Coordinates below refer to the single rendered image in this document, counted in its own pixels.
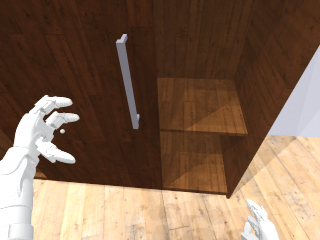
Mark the handle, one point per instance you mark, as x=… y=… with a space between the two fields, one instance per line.
x=123 y=59

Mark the wardrobe door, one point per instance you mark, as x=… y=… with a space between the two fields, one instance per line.
x=5 y=145
x=67 y=48

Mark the robot right hand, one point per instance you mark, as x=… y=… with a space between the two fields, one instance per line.
x=264 y=229

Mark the left robot forearm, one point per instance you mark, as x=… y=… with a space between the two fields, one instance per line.
x=17 y=171

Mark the robot left hand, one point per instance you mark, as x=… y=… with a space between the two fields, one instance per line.
x=32 y=126

